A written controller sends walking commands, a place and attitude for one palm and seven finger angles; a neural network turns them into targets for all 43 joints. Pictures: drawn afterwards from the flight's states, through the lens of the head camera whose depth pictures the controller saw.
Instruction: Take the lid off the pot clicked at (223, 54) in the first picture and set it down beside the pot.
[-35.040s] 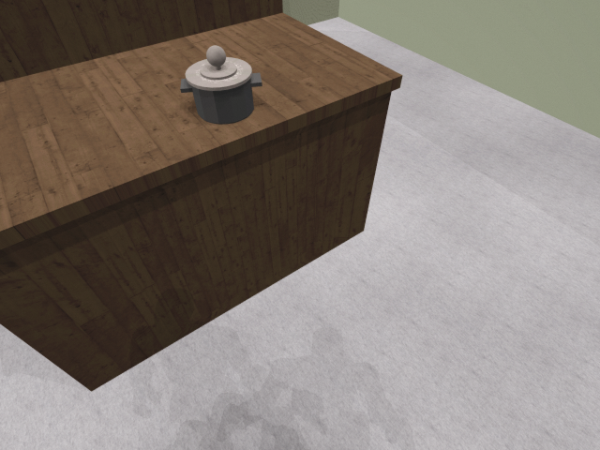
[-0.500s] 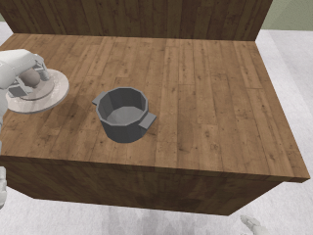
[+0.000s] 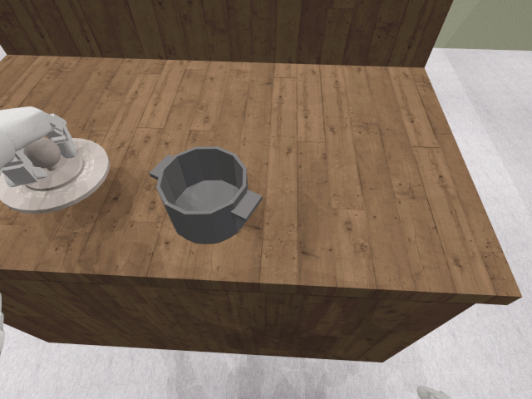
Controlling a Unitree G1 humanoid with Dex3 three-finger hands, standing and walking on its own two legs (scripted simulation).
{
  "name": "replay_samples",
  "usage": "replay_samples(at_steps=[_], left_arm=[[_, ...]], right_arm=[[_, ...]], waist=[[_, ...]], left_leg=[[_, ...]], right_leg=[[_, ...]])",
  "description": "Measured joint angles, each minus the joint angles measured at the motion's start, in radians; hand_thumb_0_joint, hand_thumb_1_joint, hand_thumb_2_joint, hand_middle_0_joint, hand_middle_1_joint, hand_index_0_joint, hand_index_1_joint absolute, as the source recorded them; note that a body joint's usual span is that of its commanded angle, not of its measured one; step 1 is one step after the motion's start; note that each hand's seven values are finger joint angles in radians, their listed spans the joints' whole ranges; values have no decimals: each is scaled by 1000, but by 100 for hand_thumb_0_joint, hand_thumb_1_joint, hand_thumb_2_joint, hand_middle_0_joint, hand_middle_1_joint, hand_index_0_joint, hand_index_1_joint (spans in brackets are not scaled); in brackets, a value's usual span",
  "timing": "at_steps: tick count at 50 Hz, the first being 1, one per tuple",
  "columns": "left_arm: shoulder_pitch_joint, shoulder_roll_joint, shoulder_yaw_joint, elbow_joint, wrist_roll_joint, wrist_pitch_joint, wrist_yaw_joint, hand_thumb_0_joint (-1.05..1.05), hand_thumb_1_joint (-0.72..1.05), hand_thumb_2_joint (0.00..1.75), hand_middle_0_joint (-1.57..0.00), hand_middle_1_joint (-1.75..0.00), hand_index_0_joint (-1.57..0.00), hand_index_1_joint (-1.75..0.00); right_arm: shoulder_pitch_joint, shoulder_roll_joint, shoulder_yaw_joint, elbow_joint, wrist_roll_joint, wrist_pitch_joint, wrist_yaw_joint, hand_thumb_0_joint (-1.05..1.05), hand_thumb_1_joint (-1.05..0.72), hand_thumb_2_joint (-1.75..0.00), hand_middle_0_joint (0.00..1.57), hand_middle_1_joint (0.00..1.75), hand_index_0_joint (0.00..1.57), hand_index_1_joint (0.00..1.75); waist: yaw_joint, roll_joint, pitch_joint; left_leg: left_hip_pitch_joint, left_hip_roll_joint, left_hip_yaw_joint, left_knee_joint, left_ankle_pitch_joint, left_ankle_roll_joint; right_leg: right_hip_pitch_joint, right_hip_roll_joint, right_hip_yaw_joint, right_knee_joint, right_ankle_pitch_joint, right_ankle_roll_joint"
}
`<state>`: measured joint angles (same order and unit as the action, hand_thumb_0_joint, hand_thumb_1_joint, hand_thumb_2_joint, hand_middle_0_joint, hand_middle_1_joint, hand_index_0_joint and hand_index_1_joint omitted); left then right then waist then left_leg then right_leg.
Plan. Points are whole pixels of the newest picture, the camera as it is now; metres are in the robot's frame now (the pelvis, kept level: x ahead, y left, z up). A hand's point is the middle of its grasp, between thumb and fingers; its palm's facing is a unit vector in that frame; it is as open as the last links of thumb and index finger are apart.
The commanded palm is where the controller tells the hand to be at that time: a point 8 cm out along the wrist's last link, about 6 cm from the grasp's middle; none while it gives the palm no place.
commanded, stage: lower the lid onto the table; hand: left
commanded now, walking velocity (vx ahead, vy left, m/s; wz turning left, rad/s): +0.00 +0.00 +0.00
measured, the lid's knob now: (42, 152) +0.44 +0.34 +0.13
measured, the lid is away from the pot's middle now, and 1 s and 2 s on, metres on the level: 0.23 0.23 0.24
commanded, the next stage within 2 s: open the fingers wide in 1.38 s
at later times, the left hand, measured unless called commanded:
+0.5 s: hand (45, 182) +0.40 +0.34 +0.10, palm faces -0.46 -0.08 -0.89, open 7.1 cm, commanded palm +0.42 +0.33 +0.17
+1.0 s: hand (55, 189) +0.41 +0.34 +0.07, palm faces -0.49 -0.05 -0.87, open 7.1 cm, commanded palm +0.42 +0.34 +0.13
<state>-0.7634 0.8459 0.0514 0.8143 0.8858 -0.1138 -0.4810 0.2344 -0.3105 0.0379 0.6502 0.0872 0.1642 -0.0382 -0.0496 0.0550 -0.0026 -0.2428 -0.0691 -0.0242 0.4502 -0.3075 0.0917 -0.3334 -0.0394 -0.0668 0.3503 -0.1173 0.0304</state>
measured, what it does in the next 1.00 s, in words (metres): stands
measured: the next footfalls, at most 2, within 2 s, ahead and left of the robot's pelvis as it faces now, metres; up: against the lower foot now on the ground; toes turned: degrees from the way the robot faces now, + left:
none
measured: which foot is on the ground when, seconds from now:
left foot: down 0.00-1.00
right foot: down 0.00-1.00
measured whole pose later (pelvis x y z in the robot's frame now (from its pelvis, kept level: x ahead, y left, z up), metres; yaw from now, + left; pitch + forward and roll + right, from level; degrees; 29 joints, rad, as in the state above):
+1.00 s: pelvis +0.00 +0.02 +0.00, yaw +0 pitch +9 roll -3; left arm -0.77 0.80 0.01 0.96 0.96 -0.24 -0.39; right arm 0.28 -0.30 0.02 0.68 0.07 0.15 -0.05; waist -0.07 0.04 -0.02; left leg -0.32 -0.08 -0.02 0.49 -0.33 0.11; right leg -0.41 -0.05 -0.05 0.38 -0.12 0.00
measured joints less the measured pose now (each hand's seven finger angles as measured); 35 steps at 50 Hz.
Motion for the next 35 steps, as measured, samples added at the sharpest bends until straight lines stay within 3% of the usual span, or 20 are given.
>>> replay_samples(at_steps=[13, 23, 28, 31, 35], left_arm=[[-27, -31, -61, 47, 5, -33, 5, 9, 48, 67, -128, -112, -57, -90], [-51, -47, -66, 110, 17, -78, 36, 9, 48, 67, -128, -112, -57, -90], [-45, -46, -59, 105, 52, -90, 52, 9, 48, 67, -128, -112, -57, -90], [-25, -42, -28, 108, 44, -110, 68, 9, 48, 67, -128, -112, -56, -90], [-44, -35, -37, 172, 36, -101, 73, 9, 48, 67, -128, -112, -56, -90]], right_arm=[[-10, 12, 1, 14, -2, -8, -9, 1, -91, -90, 20, 30, 20, 30], [0, 17, 4, 19, -4, -12, -15, 0, -91, -90, 20, 30, 20, 30], [18, 17, -3, 18, -9, -13, -15, 0, -91, -90, 20, 30, 20, 30], [31, 15, -5, 20, -13, -11, -15, 0, -91, -90, 20, 30, 20, 30], [38, 14, -3, 29, -7, -7, -13, 0, -91, -90, 20, 30, 20, 30]], waist=[[20, -9, -7], [8, -13, -12], [-3, -15, -6], [-10, -12, -13], [-13, -17, -18]], left_leg=[[-18, -9, -6, 14, 1, 7], [-35, -12, 3, 24, -2, 13], [-44, -13, 7, 22, -1, 14], [-45, -13, 10, 21, -3, 17], [-54, -11, 16, 31, -12, 19]], right_leg=[[-8, -8, -6, 0, 5, -7], [-28, -10, 3, 9, 4, -9], [-39, -10, 8, 11, 5, -19], [-41, -10, 11, 10, 5, -13], [-51, -7, 17, 16, 0, -5]])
